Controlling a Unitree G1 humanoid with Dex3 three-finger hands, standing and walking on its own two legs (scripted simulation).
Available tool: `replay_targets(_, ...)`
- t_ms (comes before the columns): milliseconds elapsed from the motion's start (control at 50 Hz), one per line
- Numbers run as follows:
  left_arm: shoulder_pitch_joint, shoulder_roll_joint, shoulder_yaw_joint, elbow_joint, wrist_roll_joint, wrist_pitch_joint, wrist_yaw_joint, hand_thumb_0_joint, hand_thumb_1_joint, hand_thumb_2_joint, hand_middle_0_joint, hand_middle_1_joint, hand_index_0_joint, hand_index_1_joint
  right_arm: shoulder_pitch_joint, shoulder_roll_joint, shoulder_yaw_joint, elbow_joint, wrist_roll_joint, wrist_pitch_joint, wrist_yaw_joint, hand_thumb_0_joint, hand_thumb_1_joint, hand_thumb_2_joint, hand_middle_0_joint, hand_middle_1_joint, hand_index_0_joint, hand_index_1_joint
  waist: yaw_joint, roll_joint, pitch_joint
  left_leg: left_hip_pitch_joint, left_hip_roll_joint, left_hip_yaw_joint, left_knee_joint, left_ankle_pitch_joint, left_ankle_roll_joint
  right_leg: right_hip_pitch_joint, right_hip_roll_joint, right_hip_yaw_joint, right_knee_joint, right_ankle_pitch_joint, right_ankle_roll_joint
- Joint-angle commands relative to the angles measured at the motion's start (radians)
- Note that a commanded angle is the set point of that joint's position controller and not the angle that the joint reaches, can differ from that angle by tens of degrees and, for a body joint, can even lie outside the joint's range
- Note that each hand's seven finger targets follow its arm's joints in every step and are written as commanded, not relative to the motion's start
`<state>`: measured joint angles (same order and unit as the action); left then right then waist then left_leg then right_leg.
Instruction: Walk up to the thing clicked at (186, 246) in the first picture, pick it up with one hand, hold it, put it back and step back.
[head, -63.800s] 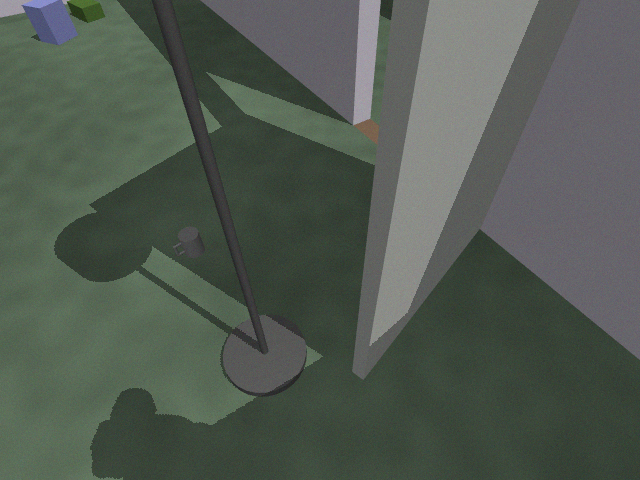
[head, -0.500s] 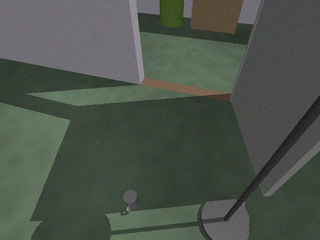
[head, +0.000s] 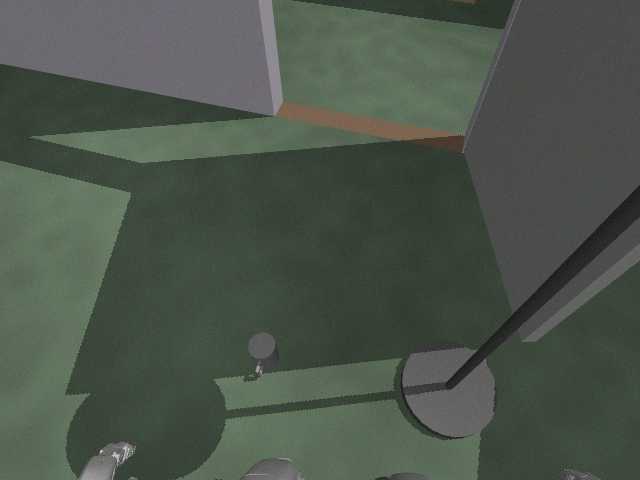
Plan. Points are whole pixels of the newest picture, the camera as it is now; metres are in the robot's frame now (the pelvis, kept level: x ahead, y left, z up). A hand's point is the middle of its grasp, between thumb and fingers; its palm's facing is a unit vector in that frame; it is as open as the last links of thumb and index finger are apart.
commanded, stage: step back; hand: left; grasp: from above
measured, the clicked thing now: (262, 356) +0.48 +0.22 -0.72
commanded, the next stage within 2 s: none
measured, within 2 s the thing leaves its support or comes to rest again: neither
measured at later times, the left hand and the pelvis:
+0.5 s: hand out of the picture +0.03 +0.29 -0.17, palm faces -0.12 -0.92 -0.38, open 7.4 cm; pelvis -0.09 +0.03 -0.01, yaw -5 degrees
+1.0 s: hand out of the picture -0.09 +0.29 -0.15, palm faces -0.03 -0.93 -0.37, open 7.4 cm; pelvis -0.24 +0.03 -0.01, yaw +0 degrees
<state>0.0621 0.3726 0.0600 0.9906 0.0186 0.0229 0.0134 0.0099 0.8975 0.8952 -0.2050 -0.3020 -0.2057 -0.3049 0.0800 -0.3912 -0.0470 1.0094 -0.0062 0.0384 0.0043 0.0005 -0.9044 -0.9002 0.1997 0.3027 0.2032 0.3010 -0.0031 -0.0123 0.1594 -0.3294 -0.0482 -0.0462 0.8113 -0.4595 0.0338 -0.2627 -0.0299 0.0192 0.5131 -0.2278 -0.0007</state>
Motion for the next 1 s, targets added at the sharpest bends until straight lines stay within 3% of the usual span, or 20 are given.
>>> replay_targets(0, -0.072, 0.247, 0.049, -0.14, 0.011, -0.009, 0.023, 0.0, 0.9, 0.9, -0.2, -0.3, -0.2, -0.3, 0.128, -0.16, -0.046, -0.059, -0.004, -0.011, -0.007, 0.0, -0.9, -0.9, 0.2, 0.3, 0.2, 0.3, -0.024, -0.148, -0.221, 0.06, 0.035, 0.012, -0.169, 0.079, 0.001, 0.092, -0.207, 0.155, 0.021, 0.475, -0.175)
replay_targets(40, -0.059, 0.227, 0.042, -0.157, -0.009, 0.012, 0.014, 0.0, 0.9, 0.9, -0.2, -0.3, -0.2, -0.3, 0.142, -0.17, -0.057, -0.057, -0.028, -0.025, -0.012, 0.0, -0.9, -0.9, 0.2, 0.3, 0.2, 0.3, -0.031, -0.04, -0.201, 0.147, 0.068, -0.001, -0.409, 0.45, 0.0, 0.037, -0.114, 0.104, 0.138, 0.317, -0.099)
replay_targets(60, -0.023, 0.176, 0.033, -0.173, -0.019, 0.019, 0.013, 0.0, 0.9, 0.9, -0.2, -0.3, -0.2, -0.3, 0.125, -0.252, -0.079, -0.076, -0.048, -0.031, -0.015, 0.0, -0.9, -0.9, 0.2, 0.3, 0.2, 0.3, -0.011, 0.147, -0.21, 0.226, 0.251, -0.242, -0.449, 0.692, 0.053, -0.094, 0.026, 0.06, 0.281, 0.071, -0.05)
replay_targets(80, -0.023, 0.171, 0.032, -0.172, -0.016, 0.024, 0.023, 0.0, 0.9, 0.9, -0.2, -0.3, -0.2, -0.3, 0.1, -0.308, -0.086, -0.09, -0.037, -0.036, -0.013, 0.0, -0.9, -0.9, 0.2, 0.3, 0.2, 0.3, -0.008, 0.205, -0.201, 0.231, 0.351, -0.329, -0.433, 0.918, 0.139, -0.187, 0.146, 0.085, 0.426, -0.384, -0.028)
replay_targets(100, -0.031, 0.188, 0.038, -0.166, -0.004, 0.027, 0.035, 0.0, 0.9, 0.9, -0.2, -0.3, -0.2, -0.3, 0.115, -0.334, -0.096, -0.107, -0.031, -0.036, -0.016, 0.0, -0.9, -0.9, 0.2, 0.3, 0.2, 0.3, -0.052, 0.23, -0.219, 0.182, 0.418, -0.412, -0.452, 0.873, 0.186, -0.176, 0.154, 0.174, 0.548, -0.465, -0.024)
replay_targets(180, 0.061, 0.204, 0.045, -0.152, -0.016, 0.029, 0.03, 0.0, 0.9, 0.9, -0.2, -0.3, -0.2, -0.3, 0.007, -0.235, -0.071, -0.15, -0.027, -0.043, -0.043, 0.0, -0.9, -0.9, 0.2, 0.3, 0.2, 0.3, 0.027, 0.155, -0.203, 0.273, 0.28, -0.184, -0.363, 0.868, 0.135, -0.267, 0.134, 0.202, 0.7, -0.273, -0.014)
replay_targets(360, 0.062, 0.188, 0.062, -0.216, -0.002, 0.018, 0.015, 0.0, 0.9, 0.9, -0.2, -0.3, -0.2, -0.3, 0.125, -0.233, -0.078, -0.186, -0.018, -0.04, -0.046, 0.0, -0.9, -0.9, 0.2, 0.3, 0.2, 0.3, -0.052, 0.144, -0.239, 0.382, 0.327, -0.204, -0.32, 0.858, 0.211, -0.204, 0.087, 0.114, 0.441, -0.299, 0.026)
replay_targets(480, 0.186, 0.182, 0.072, -0.178, 0.007, 0.011, -0.002, 0.0, 0.9, 0.9, -0.2, -0.3, -0.2, -0.3, 0.031, -0.257, -0.077, -0.228, -0.016, -0.031, -0.034, 0.0, -0.9, -0.9, 0.2, 0.3, 0.2, 0.3, 0.01, 0.152, -0.265, 0.172, 0.322, -0.178, -0.325, 0.557, 0.166, 0.021, 0.048, 0.024, 0.141, -0.176, -0.017)
replay_targets(520, 0.243, 0.19, 0.083, -0.154, 0.016, 0.003, -0.003, 0.0, 0.9, 0.9, -0.2, -0.3, -0.2, -0.3, 0.006, -0.234, -0.066, -0.222, -0.007, -0.02, -0.032, 0.0, -0.9, -0.9, 0.2, 0.3, 0.2, 0.3, 0.04, 0.104, -0.247, 0.022, 0.269, -0.147, -0.275, 0.404, 0.084, 0.153, 0.024, 0.06, -0.052, -0.007, -0.05)
replay_targets(540, 0.232, 0.251, 0.097, -0.177, 0.028, -0.006, -0.003, 0.0, 0.9, 0.9, -0.2, -0.3, -0.2, -0.3, 0.02, -0.204, -0.056, -0.232, -0.001, -0.02, -0.028, 0.0, -0.9, -0.9, 0.2, 0.3, 0.2, 0.3, 0.03, -0.065, -0.224, -0.104, 0.156, -0.075, -0.14, 0.256, 0.019, 0.171, -0.117, 0.294, -0.119, 0.039, -0.111)
replay_targets(560, 0.159, 0.328, 0.111, -0.205, 0.012, -0.003, -0.008, 0.0, 0.9, 0.9, -0.2, -0.3, -0.2, -0.3, -0.018, -0.165, -0.051, -0.238, 0.004, -0.017, -0.033, 0.0, -0.9, -0.9, 0.2, 0.3, 0.2, 0.3, 0.047, -0.249, -0.151, -0.135, -0.041, 0.036, 0.086, -0.075, -0.036, 0.013, -0.303, 0.476, -0.216, 0.112, -0.267)
replay_targets(580, 0.098, 0.348, 0.112, -0.249, 0.024, -0.012, -0.004, 0.0, 0.9, 0.9, -0.2, -0.3, -0.2, -0.3, -0.008, -0.186, -0.062, -0.221, -0.004, -0.011, -0.04, 0.0, -0.9, -0.9, 0.2, 0.3, 0.2, 0.3, 0.043, -0.233, -0.115, -0.103, -0.037, -0.061, 0.293, -0.18, -0.045, -0.103, -0.383, 0.559, -0.213, 0.195, -0.341)
replay_targets(660, -0.01, 0.234, 0.086, -0.282, 0.015, -0.01, 0.011, 0.0, 0.9, 0.9, -0.2, -0.3, -0.2, -0.3, 0.114, -0.189, -0.047, -0.171, 0.017, -0.02, -0.04, 0.0, -0.9, -0.9, 0.2, 0.3, 0.2, 0.3, -0.021, -0.129, -0.126, -0.115, -0.087, -0.098, 0.394, -0.024, -0.054, -0.011, -0.177, 0.209, -0.097, 0.375, -0.205)
replay_targets(780, 0.117, 0.217, 0.08, -0.29, 0.019, 0.001, 0.019, 0.0, 0.9, 0.9, -0.2, -0.3, -0.2, -0.3, 0.083, -0.173, -0.039, -0.21, 0.002, -0.028, -0.044, 0.0, -0.9, -0.9, 0.2, 0.3, 0.2, 0.3, 0.064, -0.168, -0.199, -0.149, -0.025, -0.024, 0.061, -0.09, -0.066, 0.268, -0.211, 0.219, -0.01, 0.529, -0.23)
replay_targets(820, 0.094, 0.235, 0.079, -0.305, 0.014, 0.007, 0.016, 0.0, 0.9, 0.9, -0.2, -0.3, -0.2, -0.3, 0.129, -0.169, -0.043, -0.198, -0.004, -0.03, -0.039, 0.0, -0.9, -0.9, 0.2, 0.3, 0.2, 0.3, 0.038, -0.197, -0.225, -0.057, 0.016, 0.002, -0.116, -0.04, -0.045, 0.239, -0.215, 0.229, 0.018, 0.504, -0.213)
replay_targets(880, 0.065, 0.235, 0.065, -0.316, 0.003, 0.022, 0.004, 0.0, 0.9, 0.9, -0.2, -0.3, -0.2, -0.3, 0.2, -0.175, -0.061, -0.164, -0.018, -0.039, -0.031, 0.0, -0.9, -0.9, 0.2, 0.3, 0.2, 0.3, -0.011, -0.111, -0.234, 0.153, 0.028, 0.022, -0.389, 0.276, -0.008, 0.081, -0.153, 0.174, 0.069, 0.3, -0.123)
replay_targets(900, 0.078, 0.205, 0.059, -0.322, 0.001, 0.025, 0.0, 0.0, 0.9, 0.9, -0.2, -0.3, -0.2, -0.3, 0.197, -0.228, -0.075, -0.172, -0.032, -0.042, -0.03, 0.0, -0.9, -0.9, 0.2, 0.3, 0.2, 0.3, -0.008, 0.005, -0.235, 0.216, 0.171, -0.165, -0.424, 0.329, 0.042, -0.058, -0.085, 0.143, 0.145, 0.098, -0.072)
replay_targets(920, 0.029, 0.192, 0.059, -0.342, -0.004, 0.018, 0.005, 0.0, 0.9, 0.9, -0.2, -0.3, -0.2, -0.3, 0.13, -0.343, -0.094, -0.197, -0.031, -0.038, -0.02, 0.0, -0.9, -0.9, 0.2, 0.3, 0.2, 0.3, -0.02, 0.251, -0.189, 0.121, 0.387, -0.416, -0.485, 0.443, 0.177, -0.169, 0.093, -0.012, 0.312, -0.248, -0.017)
replay_targets(940, -0.04, 0.222, 0.081, -0.334, 0.012, 0.02, 0.017, 0.0, 0.9, 0.9, -0.2, -0.3, -0.2, -0.3, 0.106, -0.372, -0.105, -0.21, -0.034, -0.041, -0.021, 0.0, -0.9, -0.9, 0.2, 0.3, 0.2, 0.3, -0.072, 0.259, -0.145, -0.014, 0.478, -0.525, -0.528, 0.48, 0.287, -0.14, 0.103, 0.102, 0.552, -0.422, -0.006)
replay_targets(980, 0.033, 0.199, 0.08, -0.292, -0.007, 0.026, 0.016, 0.0, 0.9, 0.9, -0.2, -0.3, -0.2, -0.3, 0.044, -0.28, -0.073, -0.213, -0.03, -0.05, -0.034, 0.0, -0.9, -0.9, 0.2, 0.3, 0.2, 0.3, 0.003, 0.097, -0.17, 0.068, 0.368, -0.307, -0.424, 0.677, 0.231, -0.194, 0.139, 0.19, 0.741, -0.356, -0.02)
